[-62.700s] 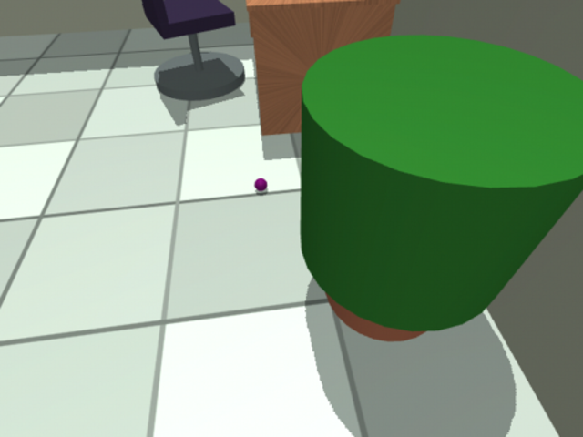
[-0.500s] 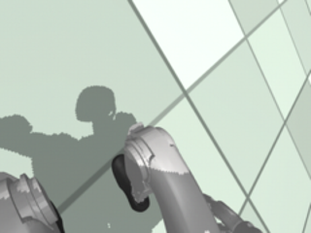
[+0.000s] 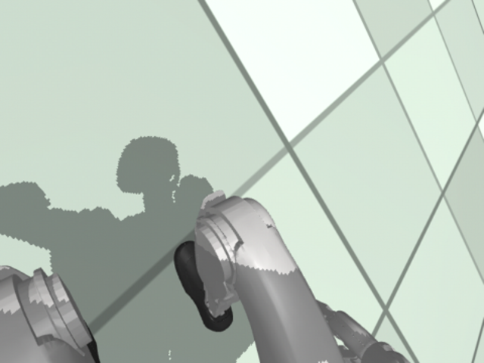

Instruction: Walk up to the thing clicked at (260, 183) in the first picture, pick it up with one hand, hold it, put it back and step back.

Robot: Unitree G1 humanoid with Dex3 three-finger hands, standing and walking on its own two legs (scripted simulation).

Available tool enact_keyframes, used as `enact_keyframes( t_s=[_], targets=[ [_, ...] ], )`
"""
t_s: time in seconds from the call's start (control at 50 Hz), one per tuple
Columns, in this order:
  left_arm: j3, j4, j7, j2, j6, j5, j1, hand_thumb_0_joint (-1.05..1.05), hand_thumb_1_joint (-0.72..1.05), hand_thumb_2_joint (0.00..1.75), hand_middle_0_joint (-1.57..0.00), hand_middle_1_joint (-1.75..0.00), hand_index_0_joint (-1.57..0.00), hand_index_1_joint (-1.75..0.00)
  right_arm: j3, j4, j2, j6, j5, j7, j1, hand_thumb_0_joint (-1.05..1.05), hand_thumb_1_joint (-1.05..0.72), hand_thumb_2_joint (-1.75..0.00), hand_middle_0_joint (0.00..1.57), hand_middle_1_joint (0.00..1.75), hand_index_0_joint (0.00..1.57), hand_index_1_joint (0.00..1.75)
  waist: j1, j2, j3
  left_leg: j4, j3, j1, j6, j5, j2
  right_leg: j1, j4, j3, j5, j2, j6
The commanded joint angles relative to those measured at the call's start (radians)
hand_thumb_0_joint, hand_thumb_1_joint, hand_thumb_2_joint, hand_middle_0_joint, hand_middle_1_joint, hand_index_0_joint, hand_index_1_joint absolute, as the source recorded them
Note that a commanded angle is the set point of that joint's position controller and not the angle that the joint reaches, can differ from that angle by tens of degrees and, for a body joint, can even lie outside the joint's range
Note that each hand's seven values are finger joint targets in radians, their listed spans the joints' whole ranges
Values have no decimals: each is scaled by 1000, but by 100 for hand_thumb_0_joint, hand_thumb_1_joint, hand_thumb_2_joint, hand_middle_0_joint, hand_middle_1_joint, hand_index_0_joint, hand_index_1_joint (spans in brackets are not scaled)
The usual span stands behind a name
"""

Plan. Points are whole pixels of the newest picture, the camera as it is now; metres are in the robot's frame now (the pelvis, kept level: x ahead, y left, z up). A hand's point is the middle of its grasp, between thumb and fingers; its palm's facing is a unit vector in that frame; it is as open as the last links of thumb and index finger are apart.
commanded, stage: close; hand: left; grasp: from above
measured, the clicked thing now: out of the picture +0.48 +0.39 -0.28
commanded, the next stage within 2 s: settle in 0.82 s
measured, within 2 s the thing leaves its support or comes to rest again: leaves its support in 1.20 s
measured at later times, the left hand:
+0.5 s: hand out of the picture +0.45 +0.38 -0.25, palm faces -0.43 -0.17 -0.88, open 10.3 cm
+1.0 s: hand out of the picture +0.45 +0.38 -0.25, palm faces -0.42 -0.17 -0.89, open 8.4 cm
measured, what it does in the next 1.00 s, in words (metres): stands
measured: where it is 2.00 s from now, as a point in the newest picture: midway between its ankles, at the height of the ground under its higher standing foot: (154, 335)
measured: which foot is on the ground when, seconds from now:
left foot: down 0.00-1.00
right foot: down 0.00-1.00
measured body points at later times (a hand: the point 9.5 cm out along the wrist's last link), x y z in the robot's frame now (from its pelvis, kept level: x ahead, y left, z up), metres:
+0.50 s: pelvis +0.00 +0.00 +0.00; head +0.29 +0.15 +0.31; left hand +0.47 +0.39 -0.20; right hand +0.07 -0.25 -0.05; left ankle +0.06 +0.13 -0.28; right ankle +0.12 -0.12 -0.28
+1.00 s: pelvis +0.00 +0.00 +0.00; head +0.29 +0.15 +0.31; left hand +0.47 +0.39 -0.20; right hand +0.08 -0.25 -0.05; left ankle +0.06 +0.13 -0.28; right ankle +0.12 -0.12 -0.28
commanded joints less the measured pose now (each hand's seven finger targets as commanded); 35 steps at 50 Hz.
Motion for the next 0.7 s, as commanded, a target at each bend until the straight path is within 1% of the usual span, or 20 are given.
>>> enact_keyframes(
  t_s=[0.0,0.02,0.08,0.16,0.18,0.24,0.26,0.28,0.3,0.32,0.34,0.38,0.42,0.46,0.5,0.56,0.6,0.64,0.66,0.68],
  targets=[
    [10,-122,32,228,3,-26,-204,0,-10,66,-31,-87,-35,-83,-92,22,-330,5,11,-10,184,0,-88,-89,20,30,20,30,-59,597,-622,-252,80,528,-5,247,54,330,-193,-98,263,18,-81],
    [38,-186,34,277,0,-21,-242,0,-9,66,-31,-87,-36,-82,-93,31,-340,4,11,-11,194,0,-88,-90,20,30,20,30,-47,647,-659,-247,80,559,-13,280,56,326,-187,-96,277,12,-87],
    [26,-109,36,234,4,-24,-190,0,-5,61,-35,-83,-39,-78,-94,29,-334,7,7,-8,182,0,-88,-89,20,30,20,30,-52,618,-652,-239,75,561,-11,297,59,326,-185,-103,282,17,-86],
    [28,-117,39,246,8,-19,-190,0,-3,60,-36,-82,-40,-77,-101,33,-335,3,6,-9,197,0,-89,-89,20,30,20,30,-50,616,-629,-239,94,528,-4,274,52,341,-191,-93,280,21,-84],
    [45,-180,42,273,2,-22,-230,0,-2,59,-36,-82,-41,-77,-106,35,-348,3,7,-9,196,0,-89,-90,20,30,20,30,-46,637,-654,-237,92,528,-9,280,53,339,-190,-96,282,17,-88],
    [42,-105,40,252,16,-19,-189,0,3,59,-41,-79,-46,-75,-104,25,-337,4,8,-8,196,0,-89,-90,20,30,20,30,-48,615,-630,-250,88,524,-9,246,53,329,-192,-96,251,18,-90],
    [39,-210,36,254,6,-23,-254,0,7,57,-43,-80,-48,-75,-117,21,-351,2,6,-7,202,0,-89,-90,20,30,20,30,-52,651,-652,-255,82,551,-14,273,55,316,-183,-100,271,14,-89],
    [27,-69,31,228,25,-18,-172,0,5,59,-43,-79,-47,-75,-106,32,-332,4,9,-7,202,0,-89,-90,20,30,20,30,-54,624,-622,-259,78,554,-12,255,58,311,-185,-99,253,16,-88],
    [32,-179,25,245,17,-22,-223,0,6,57,-43,-79,-48,-74,-114,47,-343,4,9,-3,213,0,-89,-90,20,30,20,30,-53,660,-642,-256,81,553,-14,283,57,311,-184,-97,272,15,-84],
    [43,-102,25,237,23,-22,-186,0,7,55,-44,-78,-48,-73,-104,27,-334,3,8,-5,204,0,-89,-90,20,30,20,30,-48,624,-635,-253,74,544,-15,265,55,306,-182,-103,257,13,-91],
    [49,-169,23,262,18,-27,-210,0,8,55,-45,-78,-50,-72,-109,33,-344,9,9,-4,204,0,-89,-90,20,30,20,30,-45,641,-666,-258,74,558,-15,290,58,325,-185,-103,277,13,-86],
    [26,-131,12,226,24,-23,-183,0,9,52,-45,-76,-50,-70,-113,29,-338,12,10,-4,205,0,-89,-90,20,30,20,30,-50,628,-648,-255,82,555,-10,291,56,327,-186,-98,276,18,-88],
    [34,-150,10,228,23,-31,-204,0,11,52,-46,-77,-51,-71,-107,29,-331,12,13,-3,206,0,-88,-89,20,30,20,30,-48,638,-662,-242,80,560,-11,311,55,323,-182,-96,288,16,-90],
    [25,-137,1,215,21,-31,-186,0,14,52,-49,-75,-54,-69,-109,29,-338,10,15,-2,209,0,-89,-90,20,30,20,30,-54,619,-617,-245,79,539,-13,288,53,301,-185,-98,268,14,-91],
    [46,-169,10,249,7,-31,-208,0,19,50,-53,-73,-58,-67,-110,30,-344,16,10,-6,202,0,-88,-90,20,30,20,30,-42,622,-641,-253,79,538,-14,276,54,318,-189,-103,264,16,-92],
    [36,-121,9,231,2,-24,-176,0,21,48,-53,-73,-59,-67,-103,16,-339,16,9,-6,191,0,-88,-89,20,30,20,30,-45,590,-620,-241,80,515,-9,256,52,321,-188,-104,252,18,-92],
    [36,-180,17,247,-14,-24,-215,0,25,47,-55,-72,-61,-66,-111,22,-347,16,5,-11,200,0,-88,-89,20,30,20,30,-51,609,-641,-240,94,519,-4,253,48,350,-197,-99,261,20,-87],
    [37,-211,22,259,-13,-17,-229,0,24,45,-55,-71,-61,-65,-116,6,-344,7,7,-11,191,0,-88,-89,20,30,20,30,-31,626,-664,-243,97,550,-5,279,50,348,-190,-92,282,19,-87],
    [46,-150,28,255,-9,-14,-199,0,26,46,-57,-71,-63,-65,-112,38,-340,12,3,-10,206,0,-88,-90,20,30,20,30,-39,625,-666,-236,92,548,-7,282,52,344,-189,-99,278,20,-87],
    [27,-135,27,221,-9,-23,-186,0,28,46,-59,-69,-65,-64,-115,20,-343,9,3,-8,198,0,-89,-89,20,30,20,30,-51,601,-648,-238,92,537,-3,284,52,348,-191,-100,282,23,-83]
  ],
)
